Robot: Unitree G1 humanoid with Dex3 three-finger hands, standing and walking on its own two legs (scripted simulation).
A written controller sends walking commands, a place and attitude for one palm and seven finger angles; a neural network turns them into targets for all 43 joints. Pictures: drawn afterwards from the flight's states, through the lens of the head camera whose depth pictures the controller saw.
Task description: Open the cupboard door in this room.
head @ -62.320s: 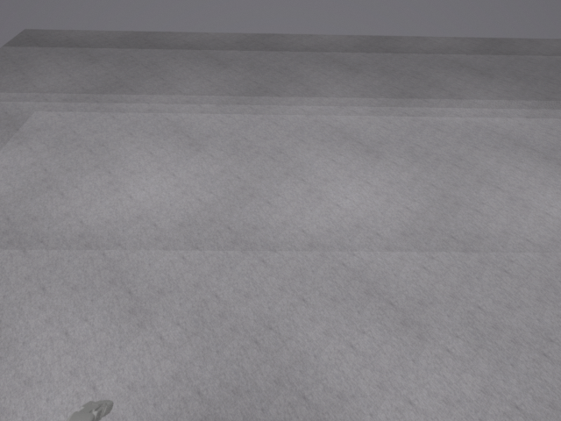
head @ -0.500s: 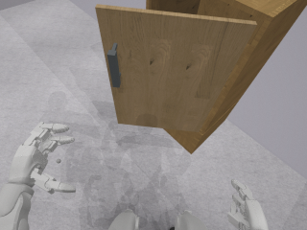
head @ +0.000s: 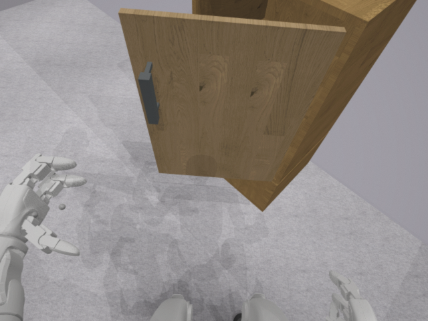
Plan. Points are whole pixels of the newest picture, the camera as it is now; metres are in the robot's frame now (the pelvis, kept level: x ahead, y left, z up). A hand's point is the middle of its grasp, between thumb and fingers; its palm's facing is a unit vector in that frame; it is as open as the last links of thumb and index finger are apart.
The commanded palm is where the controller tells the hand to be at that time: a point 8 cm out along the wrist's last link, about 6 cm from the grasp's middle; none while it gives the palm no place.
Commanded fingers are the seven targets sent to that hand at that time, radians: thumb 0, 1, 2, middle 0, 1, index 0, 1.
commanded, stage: raise the hand with hooked fingers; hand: left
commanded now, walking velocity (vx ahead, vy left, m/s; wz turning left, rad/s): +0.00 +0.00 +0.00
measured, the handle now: (151, 94) +0.58 +0.18 +0.03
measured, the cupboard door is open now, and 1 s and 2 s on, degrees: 41 41 41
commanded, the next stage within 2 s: move the hooked fingers beside the handle in 0.32 s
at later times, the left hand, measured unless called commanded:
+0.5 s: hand (63, 209) +0.28 +0.27 +0.05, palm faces +0.00 -1.00 -0.04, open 14.0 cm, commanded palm +0.27 +0.31 +0.05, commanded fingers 0.00 -0.50 0.30 -0.30 -1.20 -0.30 -1.20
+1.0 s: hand (89, 162) +0.38 +0.26 +0.04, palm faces -0.02 -1.00 -0.02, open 14.0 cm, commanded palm +0.36 +0.31 +0.05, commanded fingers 0.00 -0.50 0.30 -0.30 -1.20 -0.30 -1.20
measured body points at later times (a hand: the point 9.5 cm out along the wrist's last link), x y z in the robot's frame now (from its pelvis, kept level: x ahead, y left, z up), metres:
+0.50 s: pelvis +0.00 -0.01 +0.00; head +0.07 +0.01 +0.44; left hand +0.28 +0.32 +0.05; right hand +0.16 -0.25 -0.08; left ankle +0.00 +0.08 -0.67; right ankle +0.04 -0.12 -0.67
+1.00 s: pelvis -0.01 -0.01 -0.01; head +0.10 +0.01 +0.43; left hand +0.37 +0.31 +0.05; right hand +0.10 -0.27 -0.11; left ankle +0.00 +0.08 -0.67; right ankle +0.04 -0.12 -0.67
